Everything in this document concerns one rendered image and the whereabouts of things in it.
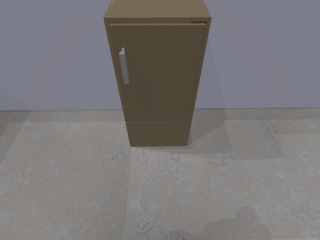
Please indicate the cupboard door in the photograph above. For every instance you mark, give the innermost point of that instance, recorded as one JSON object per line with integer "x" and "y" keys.
{"x": 162, "y": 63}

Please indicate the handle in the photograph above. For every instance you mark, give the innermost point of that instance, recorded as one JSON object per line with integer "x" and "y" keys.
{"x": 123, "y": 62}

